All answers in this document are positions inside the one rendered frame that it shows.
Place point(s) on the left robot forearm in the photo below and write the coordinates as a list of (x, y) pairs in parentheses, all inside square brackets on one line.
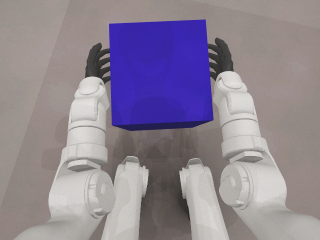
[(85, 149)]

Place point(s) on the carton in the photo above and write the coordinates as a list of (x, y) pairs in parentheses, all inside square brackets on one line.
[(160, 75)]

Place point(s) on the left robot thigh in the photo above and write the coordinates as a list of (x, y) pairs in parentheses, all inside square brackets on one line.
[(130, 186)]

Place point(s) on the robot left hand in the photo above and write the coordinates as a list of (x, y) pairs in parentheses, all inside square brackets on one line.
[(94, 64)]

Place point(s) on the left robot upper arm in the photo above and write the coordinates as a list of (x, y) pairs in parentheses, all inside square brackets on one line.
[(77, 203)]

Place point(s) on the right robot upper arm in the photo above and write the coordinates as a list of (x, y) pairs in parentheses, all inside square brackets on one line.
[(257, 193)]

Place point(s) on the robot right hand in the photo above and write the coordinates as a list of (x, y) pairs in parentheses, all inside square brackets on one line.
[(223, 59)]

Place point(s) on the right robot forearm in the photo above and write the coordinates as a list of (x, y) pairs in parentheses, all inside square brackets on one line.
[(242, 141)]

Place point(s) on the robot left shin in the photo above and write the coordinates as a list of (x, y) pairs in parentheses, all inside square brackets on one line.
[(121, 167)]

